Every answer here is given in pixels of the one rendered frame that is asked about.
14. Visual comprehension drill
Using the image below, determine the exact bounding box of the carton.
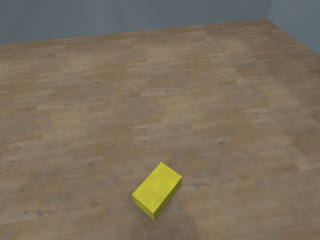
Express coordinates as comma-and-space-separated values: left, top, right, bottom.
132, 162, 182, 221

